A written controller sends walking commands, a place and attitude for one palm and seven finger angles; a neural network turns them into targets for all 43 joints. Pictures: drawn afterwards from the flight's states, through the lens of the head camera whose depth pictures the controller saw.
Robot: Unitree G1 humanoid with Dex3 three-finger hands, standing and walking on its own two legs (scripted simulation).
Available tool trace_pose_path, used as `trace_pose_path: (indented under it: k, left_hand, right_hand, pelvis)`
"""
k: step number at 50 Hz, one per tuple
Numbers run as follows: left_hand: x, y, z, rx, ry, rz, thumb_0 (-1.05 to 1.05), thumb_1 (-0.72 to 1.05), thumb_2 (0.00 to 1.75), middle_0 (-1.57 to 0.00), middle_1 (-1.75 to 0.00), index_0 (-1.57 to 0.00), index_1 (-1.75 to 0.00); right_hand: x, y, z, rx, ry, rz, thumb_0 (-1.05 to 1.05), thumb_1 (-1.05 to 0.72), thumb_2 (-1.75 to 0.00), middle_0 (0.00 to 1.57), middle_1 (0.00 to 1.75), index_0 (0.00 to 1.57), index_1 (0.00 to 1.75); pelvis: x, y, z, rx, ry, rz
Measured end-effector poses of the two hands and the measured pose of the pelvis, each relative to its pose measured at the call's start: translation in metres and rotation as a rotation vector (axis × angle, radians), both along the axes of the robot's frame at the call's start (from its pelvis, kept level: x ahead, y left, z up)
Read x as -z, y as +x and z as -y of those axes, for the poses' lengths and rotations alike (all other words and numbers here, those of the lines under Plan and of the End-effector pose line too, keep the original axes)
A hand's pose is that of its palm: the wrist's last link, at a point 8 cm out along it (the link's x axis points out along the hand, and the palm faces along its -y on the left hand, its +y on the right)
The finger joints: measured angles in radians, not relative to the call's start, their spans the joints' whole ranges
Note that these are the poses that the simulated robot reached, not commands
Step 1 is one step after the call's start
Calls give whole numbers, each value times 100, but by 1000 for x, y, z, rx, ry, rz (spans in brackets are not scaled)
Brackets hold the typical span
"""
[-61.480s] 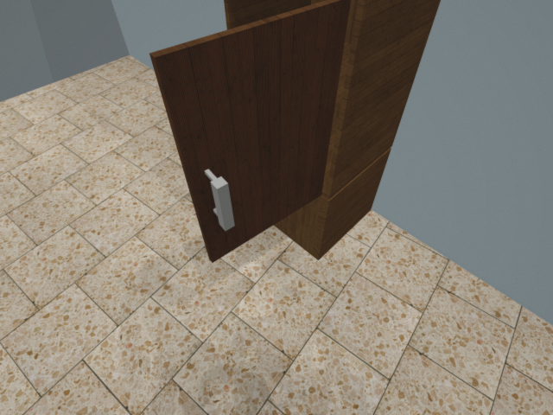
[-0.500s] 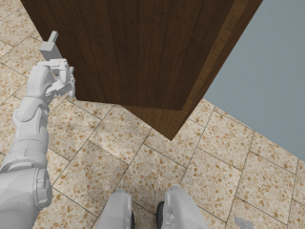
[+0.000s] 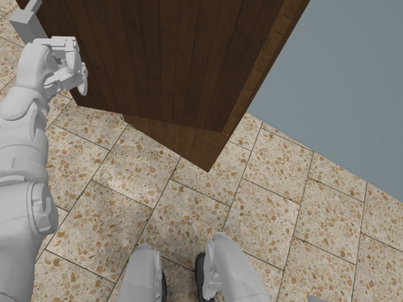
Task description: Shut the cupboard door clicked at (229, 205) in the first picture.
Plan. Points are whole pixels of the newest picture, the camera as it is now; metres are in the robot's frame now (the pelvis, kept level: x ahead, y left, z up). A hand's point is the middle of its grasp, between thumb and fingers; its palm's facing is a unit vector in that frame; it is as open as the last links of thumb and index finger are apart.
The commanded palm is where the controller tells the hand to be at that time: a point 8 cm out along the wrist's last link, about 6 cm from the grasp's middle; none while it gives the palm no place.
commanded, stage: push the door shut along its arc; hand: left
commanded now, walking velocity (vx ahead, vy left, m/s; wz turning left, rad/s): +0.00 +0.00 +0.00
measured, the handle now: (47, 42) +0.60 +0.24 +0.05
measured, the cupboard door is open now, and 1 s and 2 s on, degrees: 23 10 10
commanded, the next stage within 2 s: pull the fist back off the door in 0.78 s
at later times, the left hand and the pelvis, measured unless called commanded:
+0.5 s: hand (106, 50) +0.57 +0.14 +0.06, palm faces -0.33 -0.94 -0.02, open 3.0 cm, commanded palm +0.59 +0.16 +0.06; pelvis +0.01 +0.00 -0.01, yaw -2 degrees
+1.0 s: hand (115, 31) +0.62 +0.13 +0.06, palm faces -0.06 -0.99 +0.11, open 3.1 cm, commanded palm +0.61 +0.12 +0.06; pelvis +0.00 -0.01 -0.03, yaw -2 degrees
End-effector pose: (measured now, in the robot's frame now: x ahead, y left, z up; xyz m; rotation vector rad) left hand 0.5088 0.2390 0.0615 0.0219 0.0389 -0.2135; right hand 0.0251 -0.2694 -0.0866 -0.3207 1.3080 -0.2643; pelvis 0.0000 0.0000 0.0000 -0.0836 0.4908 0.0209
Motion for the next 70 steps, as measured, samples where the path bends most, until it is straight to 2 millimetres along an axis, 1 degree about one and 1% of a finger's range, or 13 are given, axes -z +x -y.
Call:
trace_pose_path:
  k: [8, 19, 32, 39, 45, 48, 50, 53, 56, 59, 64, 67, 70]
  left_hand:
    - [1, 21, 8, 51, 15, -10, 2, 90, 90, -130, -150, -130, -150]
    - [-2, 56, 40, 108, -1, -20, 2, 90, 90, -130, -150, -130, -150]
    - [-3, 73, 42, 139, 27, -57, -2, 88, 92, -130, -150, -130, -150]
    - [-3, 85, 51, 150, 26, -47, 0, 92, 95, -130, -150, -130, -150]
    - [-4, 93, 60, 163, 25, -51, 0, 97, 98, -130, -150, -130, -150]
    - [1, 98, 59, -4, -92, -52, 1, 93, 96, -130, -150, -130, -150]
    - [5, 98, 58, -152, -125, -43, 1, 89, 94, -130, -150, -130, -150]
    - [10, 93, 61, -292, -42, -8, 1, 88, 92, -130, -150, -130, -150]
    - [12, 85, 71, -288, 27, 13, 2, 88, 91, -130, -150, -130, -150]
    - [11, 77, 82, -251, 15, -10, 2, 89, 91, -130, -150, -130, -150]
    - [-1, 65, 85, -267, -16, -22, 2, 89, 90, -130, -150, -130, -150]
    - [-9, 56, 80, -279, -3, 2, 2, 90, 90, -130, -150, -130, -150]
    - [-10, 44, 73, -279, 10, 11, 2, 90, 90, -130, -150, -130, -150]
  right_hand:
    - [3, -11, -3, 22, -3, -37, 0, -90, -90, 20, 30, 20, 30]
    - [4, -28, -6, 71, -9, -68, 0, -90, -90, 20, 30, 20, 30]
    - [7, -43, -5, 85, -11, -120, 0, -90, -90, 20, 30, 20, 30]
    - [8, -46, 4, 80, -50, -124, 0, -90, -90, 20, 30, 20, 30]
    - [10, -51, 5, 86, -61, -132, 0, -90, -90, 20, 30, 20, 30]
    - [10, -54, 0, 60, -39, -140, 0, -90, -90, 20, 30, 20, 30]
    - [10, -56, -7, 45, 0, -151, 0, -90, -90, 20, 30, 20, 30]
    - [10, -61, -18, 41, 74, -175, 0, -90, -90, 20, 30, 20, 30]
    - [9, -67, -28, 71, 136, -200, 0, -90, -90, 20, 30, 20, 30]
    - [4, -70, -33, 100, 169, -213, 0, -90, -90, 20, 30, 20, 30]
    - [-6, -65, -30, 113, 179, -185, 0, -90, -90, 20, 30, 20, 30]
    - [-9, -58, -23, 106, 173, -161, 0, -90, -90, 20, 30, 20, 30]
    - [-11, -48, -13, 91, 161, -141, 0, -90, -90, 20, 30, 20, 30]
  pelvis:
    - [5, 2, -1, 4, -8, -24]
    - [9, 6, -1, 20, -11, -56]
    - [15, 7, 6, 19, -11, -77]
    - [23, 4, 8, 14, -21, -100]
    - [28, 2, 9, 15, -24, -110]
    - [29, 2, 9, 19, -28, -120]
    - [27, 1, 9, 22, -24, -122]
    - [22, 2, 10, 24, -16, -123]
    - [14, 5, 11, 26, -6, -112]
    - [5, 9, 12, 27, 2, -94]
    - [-9, 17, 15, 33, 16, -60]
    - [-14, 21, 17, 36, 24, -40]
    - [-17, 23, 18, 35, 31, -23]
